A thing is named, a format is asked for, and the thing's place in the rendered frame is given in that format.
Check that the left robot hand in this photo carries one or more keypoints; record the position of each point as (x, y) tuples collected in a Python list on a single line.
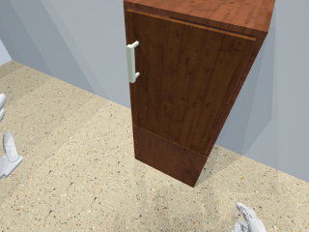
[(12, 159)]

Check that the handle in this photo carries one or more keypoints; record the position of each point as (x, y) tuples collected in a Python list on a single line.
[(130, 60)]

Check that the cupboard door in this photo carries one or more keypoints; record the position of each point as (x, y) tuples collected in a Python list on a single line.
[(187, 74)]

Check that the right robot hand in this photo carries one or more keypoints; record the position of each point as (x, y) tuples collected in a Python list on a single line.
[(253, 224)]

